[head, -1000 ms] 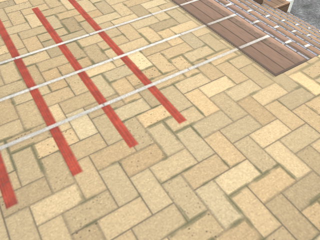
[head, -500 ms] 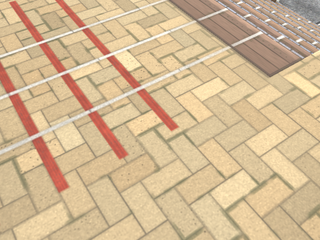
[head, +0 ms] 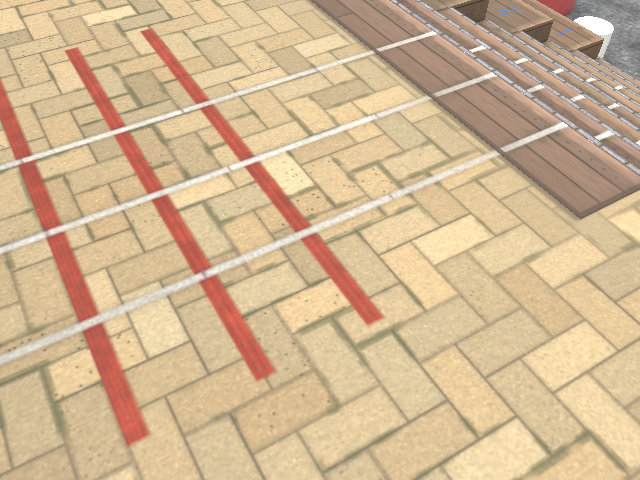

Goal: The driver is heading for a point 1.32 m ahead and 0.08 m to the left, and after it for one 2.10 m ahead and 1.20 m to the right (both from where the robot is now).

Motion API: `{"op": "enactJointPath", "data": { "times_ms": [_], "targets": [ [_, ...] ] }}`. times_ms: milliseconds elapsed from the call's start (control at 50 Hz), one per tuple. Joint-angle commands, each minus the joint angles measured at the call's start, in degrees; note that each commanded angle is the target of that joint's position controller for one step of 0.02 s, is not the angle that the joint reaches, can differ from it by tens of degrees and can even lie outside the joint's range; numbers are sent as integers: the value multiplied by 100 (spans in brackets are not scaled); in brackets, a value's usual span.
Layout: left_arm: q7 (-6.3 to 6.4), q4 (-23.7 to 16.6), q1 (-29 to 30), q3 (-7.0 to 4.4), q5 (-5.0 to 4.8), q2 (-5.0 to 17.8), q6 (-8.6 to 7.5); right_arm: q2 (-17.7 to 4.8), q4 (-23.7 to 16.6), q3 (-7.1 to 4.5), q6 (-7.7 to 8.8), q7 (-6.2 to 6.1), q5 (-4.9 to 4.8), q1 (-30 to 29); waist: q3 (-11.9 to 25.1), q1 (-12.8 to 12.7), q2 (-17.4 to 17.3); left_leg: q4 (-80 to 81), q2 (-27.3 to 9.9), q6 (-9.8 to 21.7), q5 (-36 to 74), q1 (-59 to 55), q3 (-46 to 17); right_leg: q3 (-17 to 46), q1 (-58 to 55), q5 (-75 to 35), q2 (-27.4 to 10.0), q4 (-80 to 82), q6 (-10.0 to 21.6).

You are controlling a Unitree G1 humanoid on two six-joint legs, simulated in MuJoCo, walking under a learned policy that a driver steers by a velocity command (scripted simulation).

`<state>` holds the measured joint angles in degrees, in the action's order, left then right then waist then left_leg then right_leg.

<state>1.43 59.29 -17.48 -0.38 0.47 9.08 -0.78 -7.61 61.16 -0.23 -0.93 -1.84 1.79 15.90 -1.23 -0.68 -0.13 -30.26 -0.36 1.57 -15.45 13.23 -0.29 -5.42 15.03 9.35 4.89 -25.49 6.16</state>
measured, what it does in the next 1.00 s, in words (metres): walks ahead: left foot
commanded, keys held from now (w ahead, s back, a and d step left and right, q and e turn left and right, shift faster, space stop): no key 0.04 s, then w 0.96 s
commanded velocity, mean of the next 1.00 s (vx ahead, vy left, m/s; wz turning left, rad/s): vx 0.37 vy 0.00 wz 0.00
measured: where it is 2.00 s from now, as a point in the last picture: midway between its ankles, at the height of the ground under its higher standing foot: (354, 330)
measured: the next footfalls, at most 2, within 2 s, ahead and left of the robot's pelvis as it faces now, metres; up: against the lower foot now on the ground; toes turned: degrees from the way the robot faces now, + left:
left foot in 0.78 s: +0.44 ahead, +0.04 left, +0.00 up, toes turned +3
right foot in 1.34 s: +0.75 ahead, -0.12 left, +0.00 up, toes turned -5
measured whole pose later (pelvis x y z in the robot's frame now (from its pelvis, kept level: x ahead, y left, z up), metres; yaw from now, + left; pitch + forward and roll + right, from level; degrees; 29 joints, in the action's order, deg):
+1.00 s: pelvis +0.39 +0.00 +0.01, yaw -2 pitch -1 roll +1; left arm -0.8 56.8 -14.0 -2.7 2.1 11.0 -3.7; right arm -11.1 61.4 -2.9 5.2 0.0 0.8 19.6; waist -2.9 0.1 1.1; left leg -19.6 6.0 7.4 -10.3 8.7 7.1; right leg 0.5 30.5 13.9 -4.2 -64.9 4.4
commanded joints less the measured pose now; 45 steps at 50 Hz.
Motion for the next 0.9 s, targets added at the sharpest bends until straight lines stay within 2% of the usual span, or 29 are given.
{"op": "enactJointPath", "data": {
  "times_ms": [20,40,60,100,120,160,200,240,280,300,320,340,360,380,420,460,520,600,660,700,740,760,780,800,820,840,860,880,900],
  "targets": [
    [5,-164,-205,-63,-89,343,-7,-510,96,-35,124,-37,-62,561,-661,-37,-618,1164,-590,297,-404,3,-826,1102,655,1183,-821,1045,-201],
    [-5,-73,-234,-45,-46,301,-8,-326,94,19,184,-30,-97,431,-560,-79,-647,1422,-637,263,-531,414,-877,961,-71,538,-741,746,-216],
    [-14,-1,-357,-44,-6,278,-16,-364,129,1,229,-22,-115,483,-381,-91,-636,1533,-574,251,-915,495,-852,873,-389,614,-662,511,-180],
    [-54,27,-431,-118,56,471,-22,-683,100,-132,212,-23,-117,593,-399,-46,-663,1637,-585,467,-2185,400,-1059,615,-31,1763,-390,-46,-62],
    [-85,-18,-326,-116,90,422,-28,-770,93,-181,195,-12,-112,730,-569,48,-674,1802,-779,637,-2726,303,-1346,522,408,2018,-304,-313,-48],
    [-146,-110,-133,-73,162,161,-85,-895,139,-285,187,-9,-106,930,-824,169,-902,2257,-1464,1026,-3034,128,-2095,203,918,1402,-296,-1247,-86],
    [-187,-196,-69,-116,164,244,-175,-920,94,-345,236,10,-91,831,-791,104,-675,2345,-1688,1166,-2566,-7,-2189,300,1163,1284,-518,-1656,-76],
    [-221,-237,-124,-143,128,236,-264,-933,45,-379,299,40,-96,652,-743,-24,-553,2137,-1534,1074,-2167,63,-1812,274,843,1378,-562,-1235,-50],
    [-206,-41,-617,-157,67,87,-322,-903,-21,-402,319,65,-139,387,-709,-281,-383,1664,-1061,868,-2018,724,-1178,-28,-411,1181,-248,-333,-55],
    [-181,144,-1102,-190,65,120,-346,-851,-65,-407,334,69,-121,310,-657,-429,-160,1152,-800,776,-1956,1196,-902,110,-1165,1183,-222,-16,-57],
    [-122,284,-1743,-266,112,402,-396,-596,-191,-342,379,93,-93,130,-562,-671,674,-186,-346,585,-1522,1894,-286,1401,-1889,1938,-1078,786,67],
    [-96,364,-2272,-412,72,986,-398,-254,-439,-256,436,171,-116,21,-500,-762,1956,-1864,345,349,-1305,3035,602,3719,-2351,3415,-2323,1902,536],
    [-83,353,-2092,-376,83,863,-349,-706,-526,-350,451,228,103,-216,-811,-573,1173,-2757,67,443,-1299,3266,208,4085,-1886,3318,-2630,1964,748],
    [-94,201,-1649,-325,105,725,-368,-649,-556,-348,476,292,104,-332,-900,-322,548,-3057,-151,485,-790,3238,1,3685,-1550,2890,-2486,1884,718],
    [-90,44,-1204,-280,72,622,-459,-517,-481,-325,531,372,22,-288,-727,-59,176,-2979,-354,407,14,2937,-41,2761,-1428,1643,-2091,1984,494],
    [-62,123,-1304,-207,47,449,-529,-533,-429,-338,480,407,36,-266,-519,-9,258,-2860,-323,280,400,2813,137,2011,-1630,182,-1766,1906,355],
    [-38,335,-1755,-136,27,385,-553,-473,-584,-320,376,395,11,-694,-438,-55,400,-2702,-237,144,643,3036,376,1392,-1877,-1691,-1603,1645,287],
    [-21,385,-1832,-69,46,377,-565,-380,-1001,-212,342,390,-55,-1769,-669,-204,512,-1502,-79,83,1093,2744,679,988,-1542,-2519,-1413,1670,244],
    [1,456,-1892,-72,62,483,-579,-420,-1174,-165,343,379,-106,-2169,-737,-263,622,-689,68,220,1235,2197,867,853,-1558,-3046,-1466,1632,271],
    [9,484,-1769,-90,71,577,-593,-546,-1206,-195,361,330,-110,-2039,-647,-101,630,-407,185,430,1096,1724,889,750,-1740,-4054,-1577,1300,254],
    [30,487,-1576,-134,71,724,-598,-740,-994,-291,413,246,-105,-1229,-198,287,651,-290,441,670,782,828,894,644,-1972,-5445,-1625,315,197],
    [26,471,-1457,-157,61,795,-576,-857,-721,-371,463,203,-106,-384,209,633,587,14,534,798,852,-32,864,580,-1895,-5508,-1568,-622,169],
    [3,423,-1337,-161,34,798,-568,-1051,-453,-471,512,151,-31,499,616,1007,480,242,193,963,798,-1284,499,495,-1145,-4509,-1411,-1803,129],
    [-25,266,-1442,-111,32,512,-565,-1562,-331,-607,530,121,101,1353,1322,1145,-247,328,-1292,1252,-188,-2441,-1237,234,-89,-1755,-973,-3708,101],
    [-108,259,-1943,-137,-124,223,-535,-1626,-384,-627,450,188,37,1112,1675,670,-1241,1407,-2394,2088,-865,-3200,-4173,484,1736,1988,68,-5630,-55],
    [-104,120,-1349,-222,11,631,-504,-1389,-481,-579,436,232,-130,392,800,490,-408,1784,-2119,1902,-1513,-2390,-3677,884,2294,1411,-416,-5673,59],
    [-142,-69,-745,-251,51,667,-518,-1007,-581,-469,477,254,-165,-108,180,373,-128,1959,-1933,1722,-1278,-1548,-2841,845,2295,877,-639,-5355,64],
    [-156,-110,-589,-249,58,531,-515,-713,-527,-388,537,263,-127,-224,-210,161,154,2130,-1700,1529,-493,-832,-2264,828,2007,653,-820,-4970,39],
    [-169,-117,-579,-258,135,441,-448,-540,-434,-321,600,230,-109,-138,-251,-8,164,2166,-1460,1350,70,-419,-1798,864,1668,586,-953,-4650,-14]
  ]
}}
